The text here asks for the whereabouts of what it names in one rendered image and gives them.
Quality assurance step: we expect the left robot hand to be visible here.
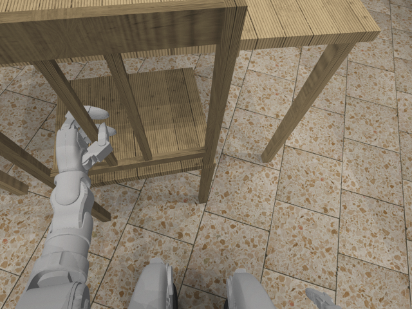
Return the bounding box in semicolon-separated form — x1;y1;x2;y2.
56;106;117;175

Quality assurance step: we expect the right robot hand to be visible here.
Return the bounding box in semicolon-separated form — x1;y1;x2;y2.
305;288;342;309

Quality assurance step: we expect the robot left forearm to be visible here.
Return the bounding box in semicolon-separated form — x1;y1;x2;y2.
15;171;95;309

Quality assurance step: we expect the left robot upper arm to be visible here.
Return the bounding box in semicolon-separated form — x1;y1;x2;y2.
17;281;91;309

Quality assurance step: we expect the table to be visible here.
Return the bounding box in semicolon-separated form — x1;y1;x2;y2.
0;0;382;196

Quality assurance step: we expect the left robot thigh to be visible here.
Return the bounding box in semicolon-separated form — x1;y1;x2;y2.
128;263;174;309

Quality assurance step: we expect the chair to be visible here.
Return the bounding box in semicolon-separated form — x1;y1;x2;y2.
0;0;248;222

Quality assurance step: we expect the right robot thigh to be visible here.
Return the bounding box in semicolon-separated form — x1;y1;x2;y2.
226;273;276;309

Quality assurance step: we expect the robot thigh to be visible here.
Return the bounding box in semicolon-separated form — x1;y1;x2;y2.
128;263;174;309
226;273;276;309

